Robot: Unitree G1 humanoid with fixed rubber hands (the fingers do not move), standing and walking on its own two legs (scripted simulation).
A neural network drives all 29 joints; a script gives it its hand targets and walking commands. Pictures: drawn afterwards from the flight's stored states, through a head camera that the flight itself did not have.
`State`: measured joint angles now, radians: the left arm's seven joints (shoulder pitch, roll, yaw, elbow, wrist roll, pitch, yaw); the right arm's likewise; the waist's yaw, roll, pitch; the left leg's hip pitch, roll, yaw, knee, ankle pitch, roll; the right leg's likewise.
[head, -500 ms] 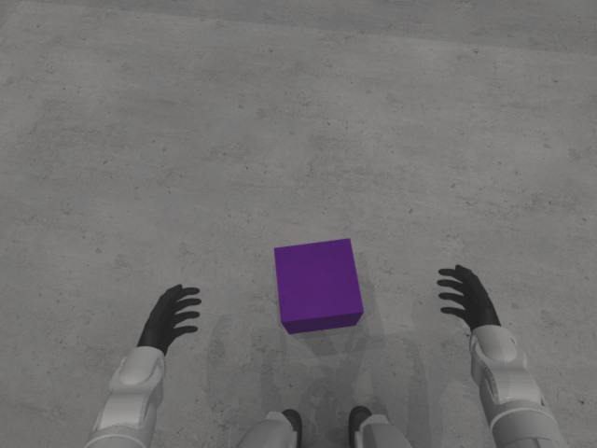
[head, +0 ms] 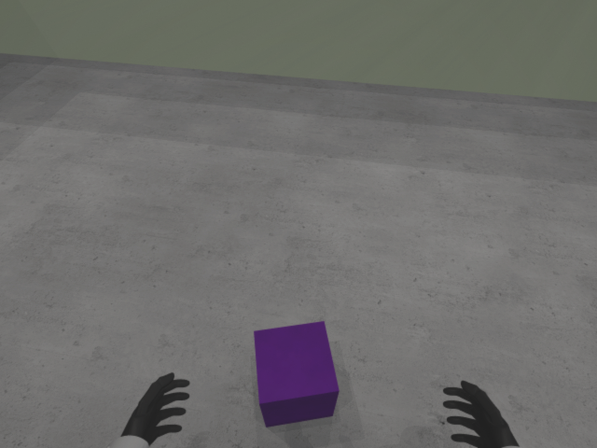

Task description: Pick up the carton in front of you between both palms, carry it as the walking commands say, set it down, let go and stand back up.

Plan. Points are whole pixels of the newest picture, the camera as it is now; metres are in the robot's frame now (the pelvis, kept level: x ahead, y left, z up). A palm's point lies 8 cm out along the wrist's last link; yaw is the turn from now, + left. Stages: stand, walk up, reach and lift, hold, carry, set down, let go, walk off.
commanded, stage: let go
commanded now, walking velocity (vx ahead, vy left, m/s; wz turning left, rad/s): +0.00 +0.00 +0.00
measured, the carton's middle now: (294, 375) +0.44 +0.04 -0.65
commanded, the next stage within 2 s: stand in 0.26 s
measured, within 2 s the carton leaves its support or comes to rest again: neither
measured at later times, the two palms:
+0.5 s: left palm out of the picture +0.14 +0.26 -0.11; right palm out of the picture +0.12 -0.25 -0.09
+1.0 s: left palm out of the picture +0.10 +0.28 -0.14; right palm out of the picture +0.09 -0.23 -0.12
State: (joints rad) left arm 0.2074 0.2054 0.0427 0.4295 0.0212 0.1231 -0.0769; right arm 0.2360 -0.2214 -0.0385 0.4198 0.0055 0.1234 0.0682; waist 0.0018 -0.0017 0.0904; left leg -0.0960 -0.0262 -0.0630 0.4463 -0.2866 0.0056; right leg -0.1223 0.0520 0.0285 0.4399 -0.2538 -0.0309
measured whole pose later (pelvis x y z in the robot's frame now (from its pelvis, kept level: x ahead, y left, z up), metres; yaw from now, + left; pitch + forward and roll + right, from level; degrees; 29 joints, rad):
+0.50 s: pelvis +0.03 +0.01 -0.01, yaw -1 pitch +3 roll +0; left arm 0.28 0.26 0.01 0.68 0.04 -0.06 0.01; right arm 0.32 -0.25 -0.03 0.69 -0.03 -0.06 -0.01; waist -0.01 -0.03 -0.06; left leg -0.21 -0.04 -0.04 0.52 -0.35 0.02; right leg -0.25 0.04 0.04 0.51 -0.31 -0.02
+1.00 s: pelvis +0.05 +0.03 -0.01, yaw -1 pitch +3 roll +0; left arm 0.34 0.26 -0.02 0.85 0.02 -0.02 0.05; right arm 0.36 -0.24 0.02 0.80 -0.01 -0.02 -0.04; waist 0.00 -0.02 -0.07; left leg -0.19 -0.06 -0.03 0.55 -0.40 0.06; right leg -0.23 0.02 0.06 0.56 -0.38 0.00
